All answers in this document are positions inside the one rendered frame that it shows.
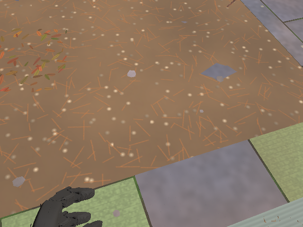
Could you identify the left robot hand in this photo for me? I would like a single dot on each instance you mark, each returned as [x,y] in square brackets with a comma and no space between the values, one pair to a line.
[50,213]

